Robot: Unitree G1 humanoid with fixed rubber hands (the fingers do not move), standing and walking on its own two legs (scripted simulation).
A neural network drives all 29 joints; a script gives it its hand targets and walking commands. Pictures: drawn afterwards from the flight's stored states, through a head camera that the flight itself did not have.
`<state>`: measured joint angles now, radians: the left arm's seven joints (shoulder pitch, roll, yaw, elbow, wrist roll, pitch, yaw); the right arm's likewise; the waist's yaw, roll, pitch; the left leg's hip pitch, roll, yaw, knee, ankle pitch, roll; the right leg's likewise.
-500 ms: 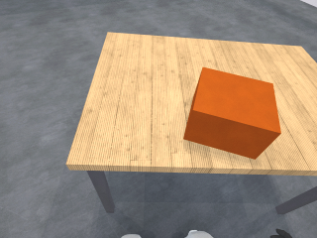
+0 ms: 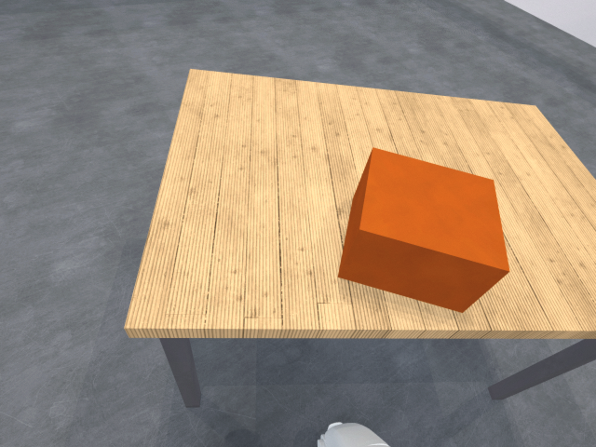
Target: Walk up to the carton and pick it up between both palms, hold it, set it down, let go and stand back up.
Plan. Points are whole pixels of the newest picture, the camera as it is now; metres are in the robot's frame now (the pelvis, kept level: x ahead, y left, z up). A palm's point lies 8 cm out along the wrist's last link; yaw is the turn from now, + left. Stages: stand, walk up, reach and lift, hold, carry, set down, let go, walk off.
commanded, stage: walk up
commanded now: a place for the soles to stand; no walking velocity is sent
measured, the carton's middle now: (416, 228) +0.49 -0.21 -0.03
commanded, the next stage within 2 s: none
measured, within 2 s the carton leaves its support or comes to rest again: neither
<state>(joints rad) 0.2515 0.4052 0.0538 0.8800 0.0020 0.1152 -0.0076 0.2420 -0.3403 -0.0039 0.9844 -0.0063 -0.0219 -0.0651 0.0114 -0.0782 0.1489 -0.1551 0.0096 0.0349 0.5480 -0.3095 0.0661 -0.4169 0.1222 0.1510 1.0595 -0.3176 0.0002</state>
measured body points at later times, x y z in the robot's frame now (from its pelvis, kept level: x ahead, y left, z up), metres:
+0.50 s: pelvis -0.01 -0.15 -0.03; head +0.03 -0.13 +0.42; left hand +0.07 +0.16 -0.16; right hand +0.04 -0.46 -0.14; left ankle +0.00 +0.00 -0.70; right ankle +0.03 -0.29 -0.74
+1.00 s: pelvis -0.02 -0.14 -0.03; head +0.01 -0.12 +0.42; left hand +0.08 +0.17 -0.16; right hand +0.03 -0.45 -0.14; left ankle +0.03 -0.01 -0.74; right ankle +0.03 -0.29 -0.74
